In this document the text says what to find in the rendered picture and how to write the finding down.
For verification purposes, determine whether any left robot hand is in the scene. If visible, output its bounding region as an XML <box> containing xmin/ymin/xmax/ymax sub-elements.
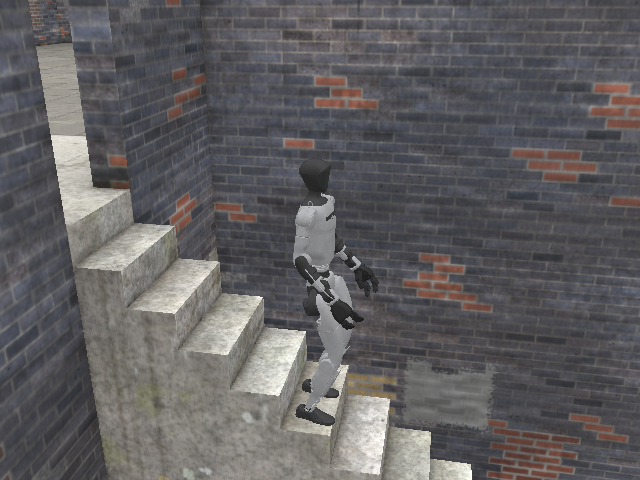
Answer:
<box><xmin>354</xmin><ymin>264</ymin><xmax>379</xmax><ymax>297</ymax></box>

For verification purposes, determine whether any left robot forearm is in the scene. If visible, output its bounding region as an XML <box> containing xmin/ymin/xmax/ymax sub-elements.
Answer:
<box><xmin>334</xmin><ymin>233</ymin><xmax>361</xmax><ymax>271</ymax></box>

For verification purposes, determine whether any robot right upper arm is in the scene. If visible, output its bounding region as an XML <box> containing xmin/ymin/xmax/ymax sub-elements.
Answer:
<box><xmin>293</xmin><ymin>207</ymin><xmax>316</xmax><ymax>267</ymax></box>

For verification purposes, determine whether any robot right thigh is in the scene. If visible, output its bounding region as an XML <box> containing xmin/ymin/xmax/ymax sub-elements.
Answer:
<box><xmin>303</xmin><ymin>289</ymin><xmax>343</xmax><ymax>374</ymax></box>

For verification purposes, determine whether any right robot forearm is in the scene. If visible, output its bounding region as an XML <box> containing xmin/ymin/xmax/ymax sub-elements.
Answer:
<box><xmin>295</xmin><ymin>256</ymin><xmax>339</xmax><ymax>306</ymax></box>

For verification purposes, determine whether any robot right shin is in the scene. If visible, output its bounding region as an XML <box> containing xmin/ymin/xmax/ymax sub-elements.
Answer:
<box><xmin>304</xmin><ymin>359</ymin><xmax>343</xmax><ymax>412</ymax></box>

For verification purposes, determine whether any robot left upper arm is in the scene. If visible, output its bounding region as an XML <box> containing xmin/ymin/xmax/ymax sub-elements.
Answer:
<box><xmin>321</xmin><ymin>194</ymin><xmax>335</xmax><ymax>206</ymax></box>

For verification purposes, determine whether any right robot hand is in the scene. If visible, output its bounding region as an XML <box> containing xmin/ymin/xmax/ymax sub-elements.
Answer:
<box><xmin>330</xmin><ymin>299</ymin><xmax>364</xmax><ymax>330</ymax></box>

